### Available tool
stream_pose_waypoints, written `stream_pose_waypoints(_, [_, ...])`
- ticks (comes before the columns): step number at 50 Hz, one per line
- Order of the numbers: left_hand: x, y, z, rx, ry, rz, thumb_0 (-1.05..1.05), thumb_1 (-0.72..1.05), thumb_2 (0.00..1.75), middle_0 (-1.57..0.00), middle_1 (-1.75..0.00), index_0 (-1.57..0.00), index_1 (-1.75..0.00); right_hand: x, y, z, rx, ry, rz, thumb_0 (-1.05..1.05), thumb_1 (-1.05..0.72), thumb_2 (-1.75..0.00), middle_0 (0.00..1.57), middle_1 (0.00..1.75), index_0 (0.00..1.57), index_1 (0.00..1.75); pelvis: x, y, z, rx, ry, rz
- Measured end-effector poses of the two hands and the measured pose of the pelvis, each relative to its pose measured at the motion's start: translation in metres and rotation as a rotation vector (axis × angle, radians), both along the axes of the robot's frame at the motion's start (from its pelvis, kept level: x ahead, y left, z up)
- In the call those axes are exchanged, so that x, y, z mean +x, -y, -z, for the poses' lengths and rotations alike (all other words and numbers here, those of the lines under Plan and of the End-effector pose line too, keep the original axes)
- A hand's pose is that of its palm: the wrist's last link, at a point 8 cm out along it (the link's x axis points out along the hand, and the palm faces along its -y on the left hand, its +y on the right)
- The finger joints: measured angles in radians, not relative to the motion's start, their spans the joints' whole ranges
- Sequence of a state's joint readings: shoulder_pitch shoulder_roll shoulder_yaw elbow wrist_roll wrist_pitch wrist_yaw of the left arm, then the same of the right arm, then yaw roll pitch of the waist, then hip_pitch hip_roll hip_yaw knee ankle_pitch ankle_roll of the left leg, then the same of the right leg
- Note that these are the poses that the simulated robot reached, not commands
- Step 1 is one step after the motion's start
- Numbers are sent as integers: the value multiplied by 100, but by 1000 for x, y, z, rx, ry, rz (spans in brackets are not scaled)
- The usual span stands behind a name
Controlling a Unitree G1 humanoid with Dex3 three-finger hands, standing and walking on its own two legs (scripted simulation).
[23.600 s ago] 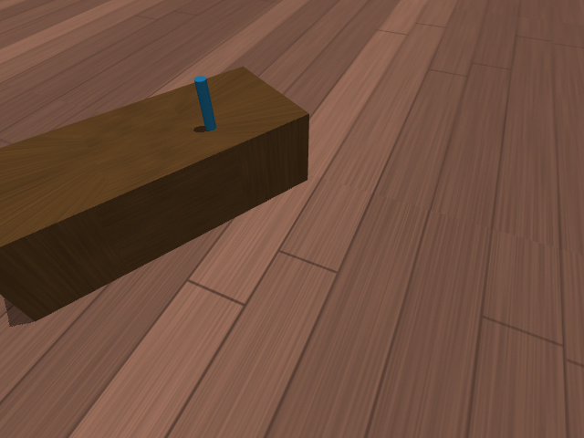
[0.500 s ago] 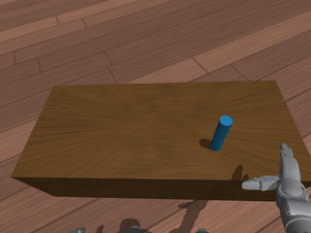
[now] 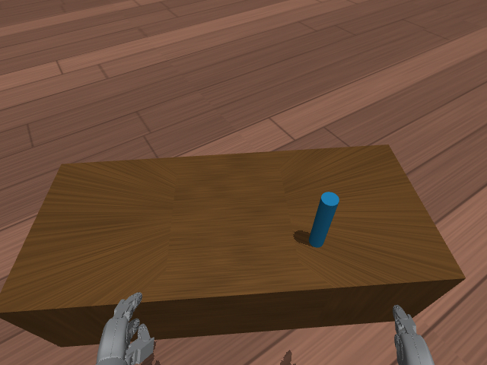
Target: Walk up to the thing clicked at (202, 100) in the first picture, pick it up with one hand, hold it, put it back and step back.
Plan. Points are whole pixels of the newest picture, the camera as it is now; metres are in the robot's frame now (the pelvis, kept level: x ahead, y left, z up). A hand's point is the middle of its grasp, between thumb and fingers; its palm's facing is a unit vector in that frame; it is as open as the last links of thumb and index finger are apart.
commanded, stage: home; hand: right
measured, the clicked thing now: (322, 222) +0.53 -0.20 -0.24
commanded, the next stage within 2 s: stand in 1.66 s
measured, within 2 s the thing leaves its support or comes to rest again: neither
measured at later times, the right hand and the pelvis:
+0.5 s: hand out of the picture +0.11 -0.25 -0.11, palm faces -0.04 +0.92 -0.38, open 17.5 cm; pelvis +0.00 -0.01 +0.02, yaw +1 degrees
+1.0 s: hand out of the picture +0.05 -0.27 -0.11, palm faces -0.04 +0.93 -0.38, open 17.4 cm; pelvis -0.01 -0.02 +0.04, yaw +1 degrees
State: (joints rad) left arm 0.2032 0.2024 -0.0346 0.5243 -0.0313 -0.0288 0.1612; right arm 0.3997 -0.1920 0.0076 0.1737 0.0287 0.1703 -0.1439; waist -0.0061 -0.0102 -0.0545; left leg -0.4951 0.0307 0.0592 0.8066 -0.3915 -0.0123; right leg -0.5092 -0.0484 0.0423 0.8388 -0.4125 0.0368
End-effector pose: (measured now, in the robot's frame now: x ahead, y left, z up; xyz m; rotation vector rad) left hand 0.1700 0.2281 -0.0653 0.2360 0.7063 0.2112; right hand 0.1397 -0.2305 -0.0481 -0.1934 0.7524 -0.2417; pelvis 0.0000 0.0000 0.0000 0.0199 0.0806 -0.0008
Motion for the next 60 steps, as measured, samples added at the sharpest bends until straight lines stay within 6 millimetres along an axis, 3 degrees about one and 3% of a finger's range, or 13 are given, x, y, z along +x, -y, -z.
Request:
stream_pose_waypoints(13, [-37,-4,13,15,-53,-11,2,90,90,-20,-30,-20,-30,5,-1,1,-21,15,-58,-1,55,-5,6,5,5,5,-5,5,3,0,10,-14])
stream_pose_waypoints(19, [-56,-17,26,19,-240,63,2,90,91,-20,-30,-21,-30,-10,31,22,-80,-150,-157,-1,54,-5,6,5,6,5,-4,8,-7,-13,66,-13])
stream_pose_waypoints(25, [-79,-31,23,14,-343,15,1,90,91,-20,-30,-21,-30,-37,65,21,-115,-272,-102,-1,54,-5,6,5,6,5,2,14,-21,-22,93,-14])
stream_pose_waypoints(31, [-96,-35,23,7,-426,-15,1,90,91,-20,-30,-20,-30,-59,82,20,-126,-369,-53,-1,55,-5,6,4,5,5,5,18,-31,-28,114,-18])
stream_pose_waypoints(40, [-109,-32,25,-15,-488,-32,1,90,91,-20,-30,-20,-30,-82,83,22,-112,-458,-27,-1,54,-5,6,5,6,5,2,20,-38,-29,142,-21])
stream_pose_waypoints(60, [-147,-46,25,-9,-582,-71,1,90,91,-20,-31,-20,-30,-103,79,27,-93,-533,-25,-1,51,-7,6,5,6,5,-10,16,-42,-30,144,-22])
